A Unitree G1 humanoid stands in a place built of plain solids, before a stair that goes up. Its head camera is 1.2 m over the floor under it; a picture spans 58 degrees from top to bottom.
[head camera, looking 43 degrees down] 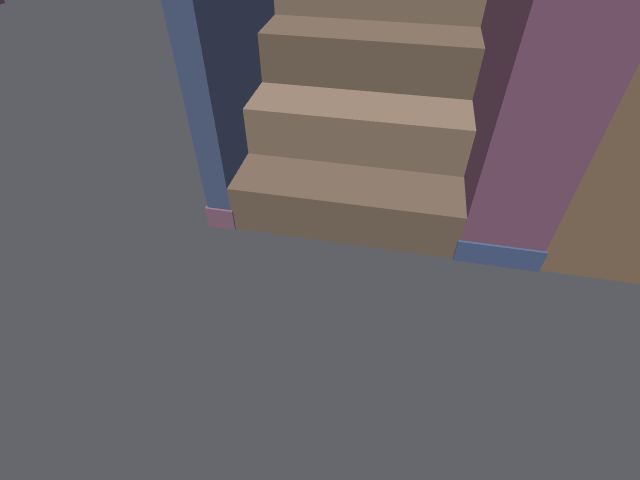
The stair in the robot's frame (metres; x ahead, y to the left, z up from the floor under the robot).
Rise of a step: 0.20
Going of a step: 0.26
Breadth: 0.90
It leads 11 degrees to the right of straight ahead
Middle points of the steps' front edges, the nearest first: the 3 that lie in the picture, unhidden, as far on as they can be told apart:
1.27 -0.08 0.20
1.52 -0.13 0.41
1.78 -0.18 0.61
